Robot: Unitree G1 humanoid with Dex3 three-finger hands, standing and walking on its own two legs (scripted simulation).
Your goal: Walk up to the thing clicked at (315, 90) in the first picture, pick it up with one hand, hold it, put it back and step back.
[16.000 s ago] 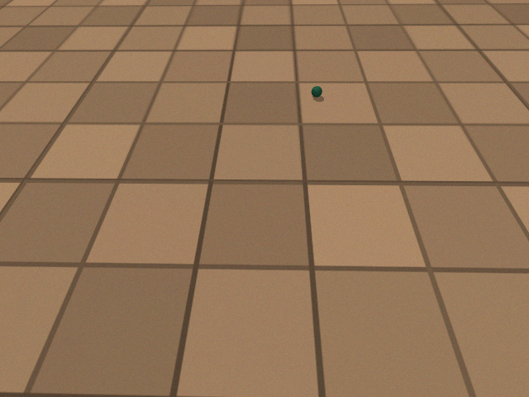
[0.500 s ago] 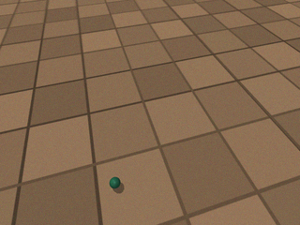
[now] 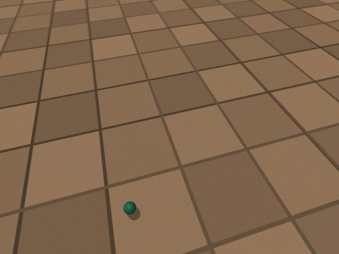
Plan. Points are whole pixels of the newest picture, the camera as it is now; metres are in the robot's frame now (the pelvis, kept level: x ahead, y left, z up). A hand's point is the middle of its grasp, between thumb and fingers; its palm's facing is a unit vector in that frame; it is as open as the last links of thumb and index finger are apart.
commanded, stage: stand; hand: left
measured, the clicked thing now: (129, 207) +0.49 +0.26 -0.75
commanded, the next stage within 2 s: walk up in 0.82 s
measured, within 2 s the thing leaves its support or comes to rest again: neither
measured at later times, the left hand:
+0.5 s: hand out of the picture +0.06 +0.25 -0.16, palm faces -0.03 -0.94 -0.34, open 7.4 cm
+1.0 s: hand out of the picture +0.06 +0.28 -0.16, palm faces +0.01 -0.94 -0.34, open 7.4 cm
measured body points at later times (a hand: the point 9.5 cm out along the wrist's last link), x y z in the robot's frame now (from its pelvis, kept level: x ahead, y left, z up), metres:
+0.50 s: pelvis -0.01 +0.00 +0.00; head +0.01 +0.00 +0.45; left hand +0.07 +0.30 -0.13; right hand +0.07 -0.30 -0.13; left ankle +0.00 +0.13 -0.75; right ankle -0.03 -0.13 -0.75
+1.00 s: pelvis +0.01 +0.01 -0.01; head +0.01 +0.02 +0.44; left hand +0.06 +0.32 -0.14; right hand +0.07 -0.30 -0.14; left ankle +0.00 +0.13 -0.74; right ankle -0.03 -0.13 -0.75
